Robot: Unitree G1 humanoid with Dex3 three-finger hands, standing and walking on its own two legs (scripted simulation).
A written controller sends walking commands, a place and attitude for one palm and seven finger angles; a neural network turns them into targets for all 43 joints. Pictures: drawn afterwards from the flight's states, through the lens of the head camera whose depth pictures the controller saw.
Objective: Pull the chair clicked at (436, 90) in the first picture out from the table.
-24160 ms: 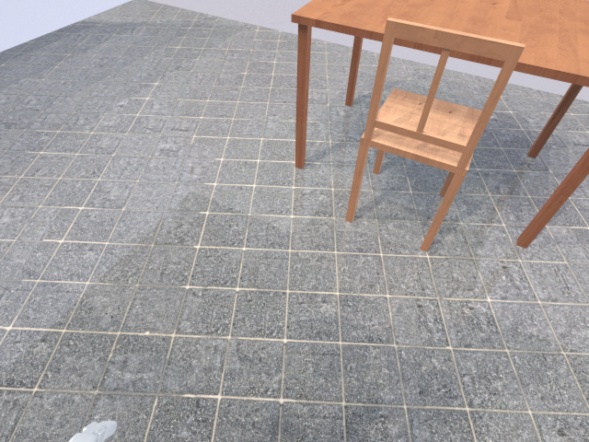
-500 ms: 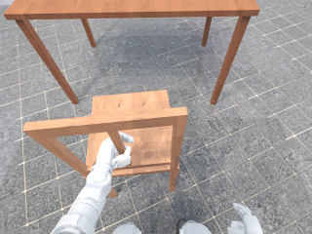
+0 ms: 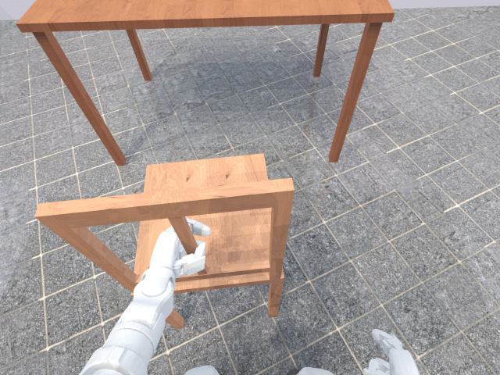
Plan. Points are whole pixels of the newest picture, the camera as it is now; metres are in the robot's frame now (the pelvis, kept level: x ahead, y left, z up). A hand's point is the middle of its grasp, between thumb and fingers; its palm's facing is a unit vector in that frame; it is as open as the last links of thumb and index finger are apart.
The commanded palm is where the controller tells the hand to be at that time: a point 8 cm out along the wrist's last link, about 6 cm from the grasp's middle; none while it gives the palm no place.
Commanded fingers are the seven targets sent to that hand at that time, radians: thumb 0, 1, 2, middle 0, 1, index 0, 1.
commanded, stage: stop walking, hand still on the chair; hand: left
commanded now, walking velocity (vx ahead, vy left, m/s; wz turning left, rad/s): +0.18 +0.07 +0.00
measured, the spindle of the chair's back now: (191, 247) +0.34 +0.12 -0.08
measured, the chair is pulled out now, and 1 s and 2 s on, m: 0.54 0.57 0.57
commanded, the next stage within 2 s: open the thumb and straighten the fingers in 0.82 s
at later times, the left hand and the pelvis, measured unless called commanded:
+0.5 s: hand (197, 275) +0.28 +0.10 -0.06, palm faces -0.11 -0.98 -0.14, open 5.3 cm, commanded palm +0.27 +0.16 -0.05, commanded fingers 0.00 0.90 0.90 -0.50 -1.45 -0.50 -1.45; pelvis +0.02 +0.01 +0.01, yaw -1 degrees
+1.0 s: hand (197, 274) +0.28 +0.10 -0.06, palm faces -0.08 -0.99 -0.11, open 5.3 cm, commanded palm +0.27 +0.16 -0.03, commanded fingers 0.00 0.30 0.61 -0.50 -1.45 -0.50 -1.45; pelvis +0.03 +0.01 +0.01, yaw +0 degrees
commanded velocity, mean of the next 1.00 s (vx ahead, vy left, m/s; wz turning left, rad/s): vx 0.04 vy -0.01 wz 0.00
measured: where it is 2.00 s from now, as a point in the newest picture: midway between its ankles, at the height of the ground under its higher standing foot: outside the picture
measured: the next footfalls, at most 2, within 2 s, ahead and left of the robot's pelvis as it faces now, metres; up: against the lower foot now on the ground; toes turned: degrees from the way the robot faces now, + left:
none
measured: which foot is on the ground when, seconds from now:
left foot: down 0.00-1.00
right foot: down 0.00-1.00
